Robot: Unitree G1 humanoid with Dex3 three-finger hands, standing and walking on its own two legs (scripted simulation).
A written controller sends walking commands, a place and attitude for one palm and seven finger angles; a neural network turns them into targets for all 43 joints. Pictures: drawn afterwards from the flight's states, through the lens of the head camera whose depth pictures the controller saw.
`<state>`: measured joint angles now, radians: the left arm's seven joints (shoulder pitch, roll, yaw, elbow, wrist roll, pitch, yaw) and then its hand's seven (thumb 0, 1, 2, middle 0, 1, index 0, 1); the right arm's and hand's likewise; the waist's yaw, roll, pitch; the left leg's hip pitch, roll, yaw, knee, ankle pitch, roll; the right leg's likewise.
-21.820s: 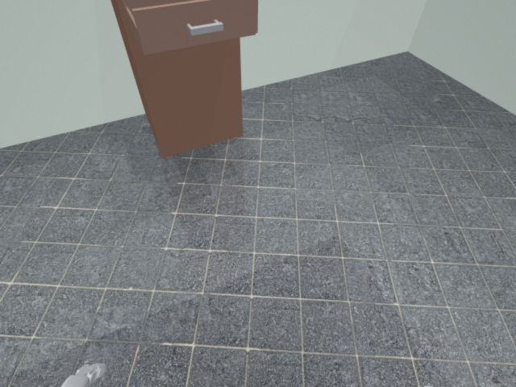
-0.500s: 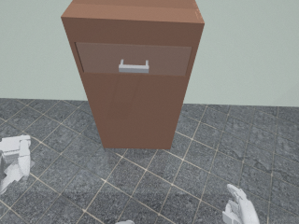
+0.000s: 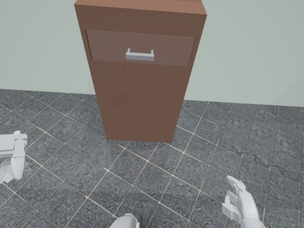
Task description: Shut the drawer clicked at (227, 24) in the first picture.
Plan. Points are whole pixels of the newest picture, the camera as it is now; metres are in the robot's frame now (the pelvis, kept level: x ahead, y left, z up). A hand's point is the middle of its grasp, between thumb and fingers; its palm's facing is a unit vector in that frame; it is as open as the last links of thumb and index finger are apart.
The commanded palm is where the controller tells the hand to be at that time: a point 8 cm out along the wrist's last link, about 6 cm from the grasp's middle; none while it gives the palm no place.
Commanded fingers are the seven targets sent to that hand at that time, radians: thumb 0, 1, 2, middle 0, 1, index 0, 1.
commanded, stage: step back with the hand held close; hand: left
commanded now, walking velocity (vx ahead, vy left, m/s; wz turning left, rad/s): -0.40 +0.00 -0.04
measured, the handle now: (140, 53) +0.78 +0.09 +0.02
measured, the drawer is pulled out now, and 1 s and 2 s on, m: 0.00 0.00 0.00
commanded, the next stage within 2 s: stop stepping back and stand still in 0.08 s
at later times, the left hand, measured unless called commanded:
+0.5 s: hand out of the picture +0.08 +0.25 +0.20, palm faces +0.31 -0.81 -0.50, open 3.2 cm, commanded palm +0.03 +0.29 +0.19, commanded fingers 0.00 0.90 0.90 -1.40 -1.60 -1.40 -1.60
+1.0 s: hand out of the picture +0.04 +0.26 +0.18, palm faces +0.36 -0.81 -0.47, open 3.2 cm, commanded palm +0.00 +0.30 +0.19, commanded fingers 0.00 0.90 0.90 -1.40 -1.60 -1.40 -1.60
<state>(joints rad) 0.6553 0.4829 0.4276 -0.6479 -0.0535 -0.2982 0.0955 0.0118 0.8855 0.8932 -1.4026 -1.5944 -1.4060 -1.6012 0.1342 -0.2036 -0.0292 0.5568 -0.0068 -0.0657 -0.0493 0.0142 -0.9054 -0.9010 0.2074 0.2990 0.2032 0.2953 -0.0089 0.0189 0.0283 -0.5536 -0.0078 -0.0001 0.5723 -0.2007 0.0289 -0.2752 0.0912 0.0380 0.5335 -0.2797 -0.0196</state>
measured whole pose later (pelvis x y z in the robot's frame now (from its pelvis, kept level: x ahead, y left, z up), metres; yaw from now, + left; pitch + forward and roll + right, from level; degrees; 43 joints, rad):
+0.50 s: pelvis -0.12 +0.02 +0.01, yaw -4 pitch +1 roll -1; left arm 0.68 0.46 0.42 -0.65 -0.04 -0.20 0.15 0.01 0.89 0.89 -1.40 -1.60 -1.41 -1.60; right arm 0.23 -0.16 0.02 0.61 -0.02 -0.09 -0.05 0.01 -0.90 -0.90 0.21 0.30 0.21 0.30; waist 0.00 -0.02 -0.04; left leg -0.44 0.02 0.05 0.59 -0.30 0.01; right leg -0.17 0.02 -0.04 0.43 -0.33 -0.05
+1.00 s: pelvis -0.14 +0.02 +0.01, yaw -3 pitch -2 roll +1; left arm 0.63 0.37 0.37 -0.53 -0.02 -0.24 0.14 0.01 0.89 0.89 -1.40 -1.60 -1.41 -1.60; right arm 0.26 -0.19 0.00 0.67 -0.01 -0.10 -0.05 0.02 -0.91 -0.90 0.21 0.30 0.20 0.30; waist 0.01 -0.01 0.00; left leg -0.42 0.00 0.05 0.89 -0.36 0.01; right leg -0.25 0.01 -0.05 0.51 -0.23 -0.05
